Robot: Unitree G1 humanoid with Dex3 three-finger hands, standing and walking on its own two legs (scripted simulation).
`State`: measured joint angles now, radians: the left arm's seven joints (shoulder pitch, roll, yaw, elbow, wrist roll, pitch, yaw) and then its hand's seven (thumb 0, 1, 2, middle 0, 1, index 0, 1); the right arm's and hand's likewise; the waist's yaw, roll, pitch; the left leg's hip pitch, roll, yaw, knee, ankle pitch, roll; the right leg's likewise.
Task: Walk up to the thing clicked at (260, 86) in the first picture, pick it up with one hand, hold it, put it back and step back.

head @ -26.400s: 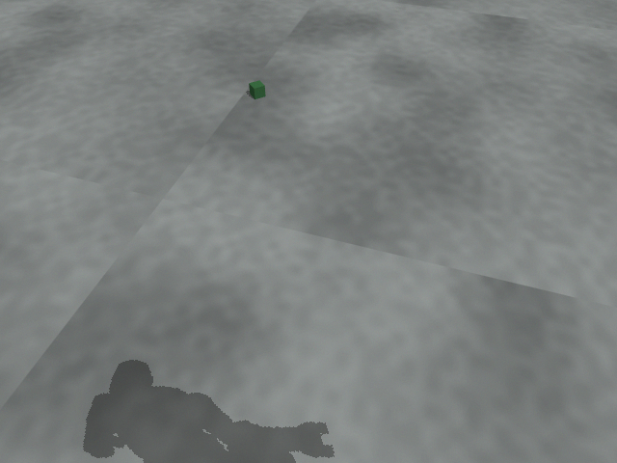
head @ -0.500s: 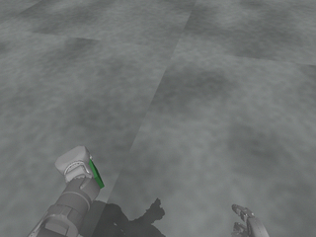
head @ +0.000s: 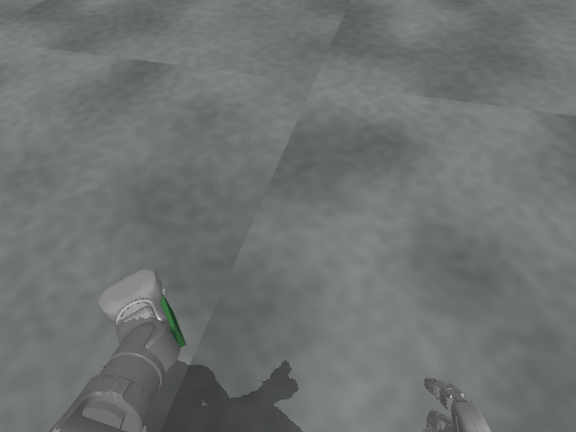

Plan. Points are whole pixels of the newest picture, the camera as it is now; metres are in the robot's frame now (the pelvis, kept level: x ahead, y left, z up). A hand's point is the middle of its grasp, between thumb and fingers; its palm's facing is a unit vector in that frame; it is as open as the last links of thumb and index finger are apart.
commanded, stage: crouch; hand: left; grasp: from above
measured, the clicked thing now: (153, 328) +0.30 +0.23 -0.10
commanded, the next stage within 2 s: lower in 1.82 s
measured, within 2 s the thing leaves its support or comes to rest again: neither
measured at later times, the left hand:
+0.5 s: hand (184, 335) +0.36 +0.23 -0.26, palm faces -0.32 -0.19 -0.93, open 9.5 cm
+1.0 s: hand (204, 349) +0.40 +0.23 -0.47, palm faces -0.34 -0.25 -0.91, open 9.5 cm
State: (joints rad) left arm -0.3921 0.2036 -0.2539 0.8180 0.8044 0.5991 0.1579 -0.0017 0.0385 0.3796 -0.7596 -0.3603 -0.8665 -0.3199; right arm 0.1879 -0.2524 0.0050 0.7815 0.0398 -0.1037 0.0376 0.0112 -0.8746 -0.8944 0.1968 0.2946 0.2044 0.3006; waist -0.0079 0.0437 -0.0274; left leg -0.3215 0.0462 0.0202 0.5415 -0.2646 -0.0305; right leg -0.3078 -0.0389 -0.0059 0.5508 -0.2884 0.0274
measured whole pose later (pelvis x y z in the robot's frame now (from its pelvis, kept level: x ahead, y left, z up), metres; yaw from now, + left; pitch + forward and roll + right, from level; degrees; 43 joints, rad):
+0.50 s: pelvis -0.05 +0.01 -0.14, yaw -2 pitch +28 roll -2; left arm -0.82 0.31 0.02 1.39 0.84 0.38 0.54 -0.01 0.04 0.40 -0.75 -0.38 -0.85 -0.35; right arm 0.25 -0.27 -0.03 0.83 -0.05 -0.13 0.08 0.01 -0.88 -0.89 0.20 0.29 0.20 0.30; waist -0.17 0.02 -0.17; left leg -1.35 0.08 -0.03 1.39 -0.53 -0.03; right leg -1.31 -0.01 0.00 1.36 -0.53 0.03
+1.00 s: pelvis -0.08 +0.01 -0.32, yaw -4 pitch +38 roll -5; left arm -1.00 0.51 0.16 1.44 0.91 0.28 0.46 0.00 0.04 0.39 -0.75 -0.37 -0.86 -0.33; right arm 0.17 -0.23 0.02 0.85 -0.12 -0.19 0.13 0.00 -0.90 -0.90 0.20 0.29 0.21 0.30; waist -0.23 0.05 -0.15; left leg -2.03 0.07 -0.10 2.03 -0.67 -0.04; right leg -1.98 0.00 -0.01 1.99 -0.68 0.04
